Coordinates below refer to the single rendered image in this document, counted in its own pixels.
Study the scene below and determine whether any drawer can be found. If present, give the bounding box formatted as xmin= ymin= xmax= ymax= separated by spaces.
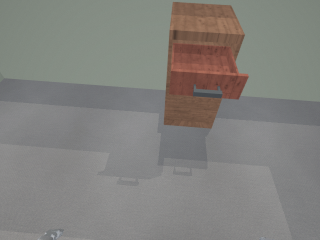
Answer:
xmin=169 ymin=43 xmax=249 ymax=100

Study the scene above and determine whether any cabinet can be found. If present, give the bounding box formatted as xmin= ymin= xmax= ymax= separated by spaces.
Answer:
xmin=163 ymin=2 xmax=245 ymax=129

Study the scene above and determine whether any left robot hand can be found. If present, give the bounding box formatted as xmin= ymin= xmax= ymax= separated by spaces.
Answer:
xmin=37 ymin=228 xmax=64 ymax=240

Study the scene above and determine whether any handle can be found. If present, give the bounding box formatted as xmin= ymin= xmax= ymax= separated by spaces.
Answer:
xmin=193 ymin=84 xmax=223 ymax=99

